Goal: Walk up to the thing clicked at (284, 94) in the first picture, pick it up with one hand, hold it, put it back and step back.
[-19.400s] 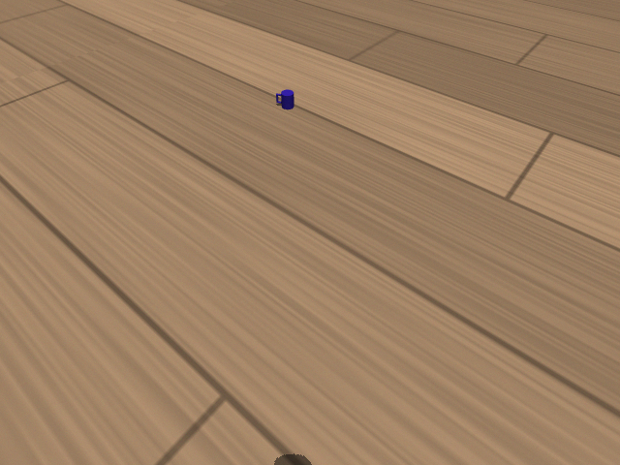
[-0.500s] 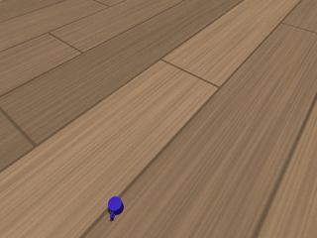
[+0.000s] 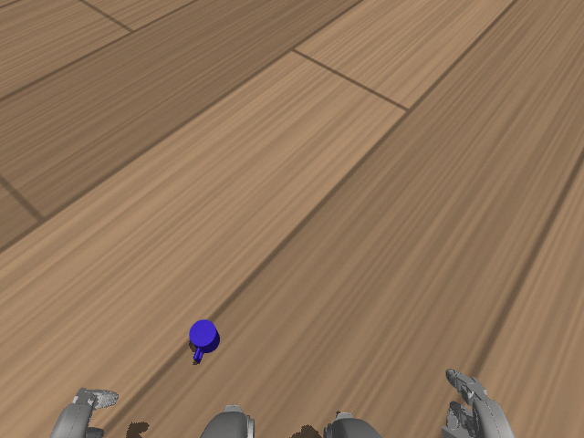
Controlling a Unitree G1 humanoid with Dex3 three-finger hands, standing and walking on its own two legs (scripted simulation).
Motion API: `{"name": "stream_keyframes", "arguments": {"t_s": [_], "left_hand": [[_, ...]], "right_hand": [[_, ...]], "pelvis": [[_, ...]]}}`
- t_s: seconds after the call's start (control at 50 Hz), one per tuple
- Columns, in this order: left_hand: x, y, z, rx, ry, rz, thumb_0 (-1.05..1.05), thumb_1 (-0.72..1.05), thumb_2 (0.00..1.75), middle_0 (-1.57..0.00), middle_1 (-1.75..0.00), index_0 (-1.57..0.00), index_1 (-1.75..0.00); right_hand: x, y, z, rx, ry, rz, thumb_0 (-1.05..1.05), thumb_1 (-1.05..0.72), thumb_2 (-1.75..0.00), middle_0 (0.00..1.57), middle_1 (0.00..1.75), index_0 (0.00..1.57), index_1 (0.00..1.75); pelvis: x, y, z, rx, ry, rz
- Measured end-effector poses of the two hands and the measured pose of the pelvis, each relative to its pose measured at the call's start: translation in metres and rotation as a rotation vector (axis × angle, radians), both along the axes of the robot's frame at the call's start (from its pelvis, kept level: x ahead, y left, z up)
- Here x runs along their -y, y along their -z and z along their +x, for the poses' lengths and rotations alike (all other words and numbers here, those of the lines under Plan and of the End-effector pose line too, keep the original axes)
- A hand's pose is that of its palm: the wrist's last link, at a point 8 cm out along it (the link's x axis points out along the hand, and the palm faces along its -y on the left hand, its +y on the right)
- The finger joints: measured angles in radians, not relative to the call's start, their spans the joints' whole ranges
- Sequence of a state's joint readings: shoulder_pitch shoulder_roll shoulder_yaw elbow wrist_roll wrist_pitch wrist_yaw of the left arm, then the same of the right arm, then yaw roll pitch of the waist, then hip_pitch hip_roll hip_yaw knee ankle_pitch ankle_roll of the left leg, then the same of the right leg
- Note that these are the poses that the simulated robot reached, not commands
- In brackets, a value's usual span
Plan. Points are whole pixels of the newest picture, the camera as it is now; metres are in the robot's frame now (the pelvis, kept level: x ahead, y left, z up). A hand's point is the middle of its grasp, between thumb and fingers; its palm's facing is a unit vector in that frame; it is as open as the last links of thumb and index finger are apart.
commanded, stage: rise first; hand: left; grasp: from above
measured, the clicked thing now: (203, 342) +0.40 +0.24 -0.67
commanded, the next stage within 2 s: none
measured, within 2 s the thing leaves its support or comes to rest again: neither
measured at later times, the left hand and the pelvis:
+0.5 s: hand out of the picture +0.15 +0.27 -0.24, palm faces -0.35 -0.74 -0.58, open 14.0 cm; pelvis -0.02 +0.00 -0.09, yaw +0 degrees
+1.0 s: hand (159, 370) +0.28 +0.29 -0.42, palm faces -0.47 -0.26 -0.85, open 13.9 cm; pelvis -0.09 -0.01 -0.28, yaw -4 degrees
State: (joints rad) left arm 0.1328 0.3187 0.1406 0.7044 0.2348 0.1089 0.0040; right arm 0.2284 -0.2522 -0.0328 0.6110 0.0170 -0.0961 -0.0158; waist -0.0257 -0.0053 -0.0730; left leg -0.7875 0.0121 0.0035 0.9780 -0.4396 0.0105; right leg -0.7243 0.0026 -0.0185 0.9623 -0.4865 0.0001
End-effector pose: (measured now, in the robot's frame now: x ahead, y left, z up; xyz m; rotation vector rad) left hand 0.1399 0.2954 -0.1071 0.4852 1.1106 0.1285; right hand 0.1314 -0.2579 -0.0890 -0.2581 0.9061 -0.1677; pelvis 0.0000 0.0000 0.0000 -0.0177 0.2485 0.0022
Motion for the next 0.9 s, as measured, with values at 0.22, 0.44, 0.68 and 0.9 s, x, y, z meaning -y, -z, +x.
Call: {"name": "stream_keyframes", "arguments": {"t_s": [0.22, 0.44, 0.68, 0.9], "left_hand": [[0.001, 0.017, -0.002, 0.006, 0.063, 0.051, 0.00, -0.53, 0.97, -0.08, -1.08, -0.09, -1.08], [-0.006, 0.059, 0.006, -0.005, 0.189, 0.128, 0.00, -0.53, 0.95, -0.08, -1.08, -0.09, -1.08], [-0.010, 0.161, 0.078, 0.161, 0.531, 0.342, -0.01, -0.52, 0.97, -0.07, -1.09, -0.09, -1.09], [-0.007, 0.236, 0.135, 0.216, 0.710, 0.498, 0.00, -0.52, 1.00, -0.07, -1.08, -0.08, -1.08]], "right_hand": [[-0.011, 0.022, 0.031, 0.085, -0.044, 0.004, 0.01, -0.91, -0.91, 0.20, 0.29, 0.21, 0.30], [-0.010, 0.059, 0.035, 0.112, -0.096, -0.004, 0.01, -0.90, -0.90, 0.21, 0.29, 0.21, 0.30], [0.013, 0.186, 0.008, 0.016, -0.111, -0.025, 0.01, -0.89, -0.90, 0.20, 0.29, 0.21, 0.30], [0.019, 0.297, -0.078, -0.204, -0.047, 0.006, 0.01, -0.88, -0.90, 0.20, 0.29, 0.21, 0.30]], "pelvis": [[0.001, 0.029, 0.000, -0.071, -0.006, -0.015], [0.002, 0.070, -0.011, -0.158, -0.005, -0.020], [0.005, 0.179, -0.048, -0.306, 0.014, -0.022], [0.009, 0.262, -0.084, -0.343, 0.040, -0.031]]}}
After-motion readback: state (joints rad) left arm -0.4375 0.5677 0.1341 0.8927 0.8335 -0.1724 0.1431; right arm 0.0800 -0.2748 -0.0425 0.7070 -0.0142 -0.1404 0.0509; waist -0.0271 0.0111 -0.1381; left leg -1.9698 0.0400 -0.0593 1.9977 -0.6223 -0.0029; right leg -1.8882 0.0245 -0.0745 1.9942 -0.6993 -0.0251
